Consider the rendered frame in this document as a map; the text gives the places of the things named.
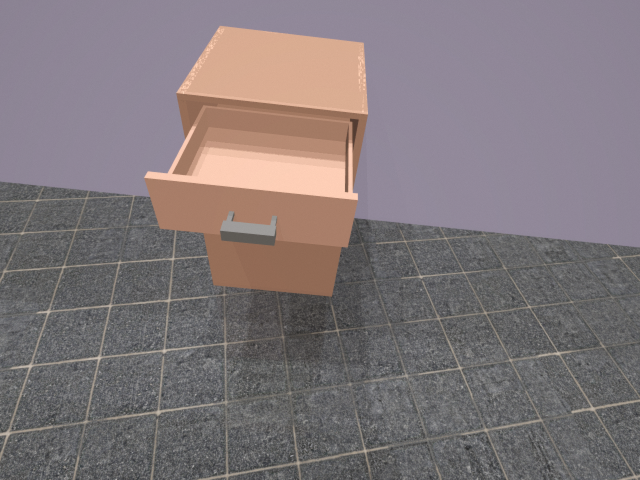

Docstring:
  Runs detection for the handle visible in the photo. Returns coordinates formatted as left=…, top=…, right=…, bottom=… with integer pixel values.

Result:
left=220, top=211, right=277, bottom=246

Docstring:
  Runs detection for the cabinet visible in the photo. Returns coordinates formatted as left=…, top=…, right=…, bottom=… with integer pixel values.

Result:
left=176, top=26, right=368, bottom=297

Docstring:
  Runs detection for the drawer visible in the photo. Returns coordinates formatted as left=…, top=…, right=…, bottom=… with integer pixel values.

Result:
left=144, top=105, right=358, bottom=248

